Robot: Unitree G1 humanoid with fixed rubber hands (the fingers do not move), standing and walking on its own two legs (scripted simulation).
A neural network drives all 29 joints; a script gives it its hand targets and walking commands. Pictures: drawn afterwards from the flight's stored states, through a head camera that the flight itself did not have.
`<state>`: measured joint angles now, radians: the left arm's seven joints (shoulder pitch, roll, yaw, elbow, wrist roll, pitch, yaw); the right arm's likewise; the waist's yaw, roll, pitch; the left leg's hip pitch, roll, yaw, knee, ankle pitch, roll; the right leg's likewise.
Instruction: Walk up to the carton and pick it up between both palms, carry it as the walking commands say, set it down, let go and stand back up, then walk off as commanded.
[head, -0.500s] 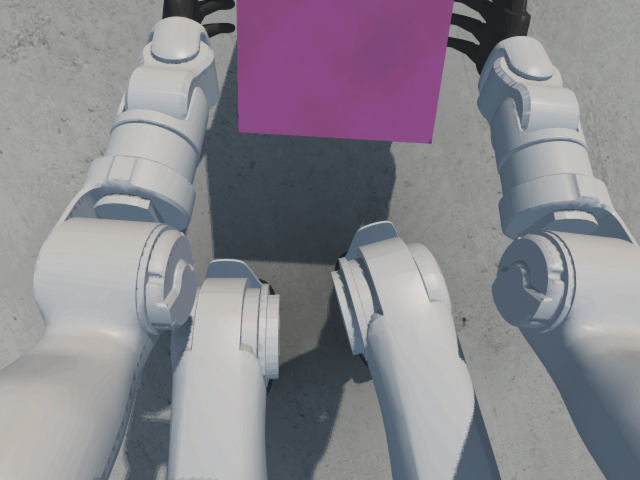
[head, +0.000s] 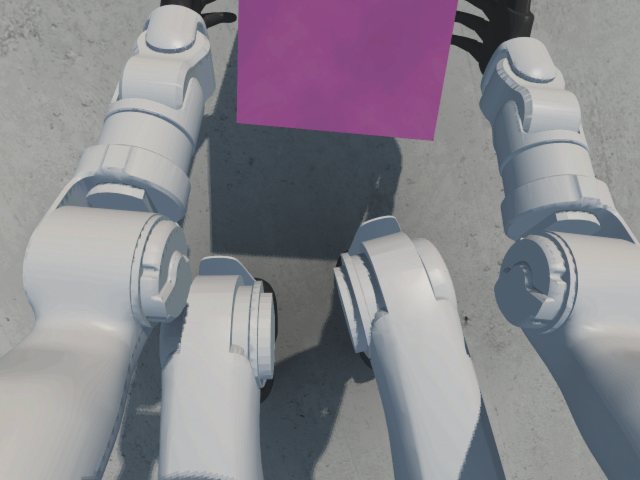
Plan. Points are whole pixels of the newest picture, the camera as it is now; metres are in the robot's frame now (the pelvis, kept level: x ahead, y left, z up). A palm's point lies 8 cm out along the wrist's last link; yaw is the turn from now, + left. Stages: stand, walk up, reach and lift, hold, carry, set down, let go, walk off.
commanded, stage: set down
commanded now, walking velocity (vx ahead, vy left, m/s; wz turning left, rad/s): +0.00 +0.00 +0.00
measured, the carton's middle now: (339, 33) +0.54 -0.11 -0.26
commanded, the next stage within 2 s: none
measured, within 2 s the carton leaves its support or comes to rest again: rests again in 0.42 s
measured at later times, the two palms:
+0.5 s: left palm (187, 11) +0.56 +0.04 -0.18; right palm (501, 41) +0.48 -0.26 -0.18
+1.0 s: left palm (183, 28) +0.55 +0.05 -0.20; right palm (508, 58) +0.47 -0.28 -0.19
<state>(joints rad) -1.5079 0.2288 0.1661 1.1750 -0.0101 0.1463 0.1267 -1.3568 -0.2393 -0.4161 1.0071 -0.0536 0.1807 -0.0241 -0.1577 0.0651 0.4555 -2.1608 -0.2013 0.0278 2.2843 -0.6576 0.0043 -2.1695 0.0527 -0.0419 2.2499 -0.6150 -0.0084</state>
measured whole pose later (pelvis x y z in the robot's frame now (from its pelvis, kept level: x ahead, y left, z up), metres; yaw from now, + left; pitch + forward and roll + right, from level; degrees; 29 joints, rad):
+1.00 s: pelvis +0.00 -0.01 +0.00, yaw +1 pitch +32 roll -1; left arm -1.54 0.33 0.02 1.20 -0.13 0.10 0.10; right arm -1.41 -0.29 -0.36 1.17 0.06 0.04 -0.05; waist -0.17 0.02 0.51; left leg -2.18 -0.14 0.02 2.26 -0.61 0.00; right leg -2.19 0.02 -0.09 2.23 -0.59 -0.06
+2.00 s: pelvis -0.02 -0.02 +0.15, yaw +0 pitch +28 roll +1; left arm -1.48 0.41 0.09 0.76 -0.14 0.39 0.13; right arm -1.33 -0.36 -0.25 0.64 0.21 0.36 -0.12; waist -0.18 0.03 0.52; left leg -1.72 -0.10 0.01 1.77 -0.54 0.01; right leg -1.75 0.06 -0.03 1.75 -0.49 -0.04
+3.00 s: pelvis +0.07 -0.04 +0.36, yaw +1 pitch +32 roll +3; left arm -0.67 0.07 0.23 0.62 0.14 0.18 0.18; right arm -0.64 -0.24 -0.25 0.68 -0.04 0.10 0.12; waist -0.13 -0.01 0.06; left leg -1.04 -0.08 -0.04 0.74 -0.26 -0.01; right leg -1.10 0.06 0.04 0.79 -0.25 -0.06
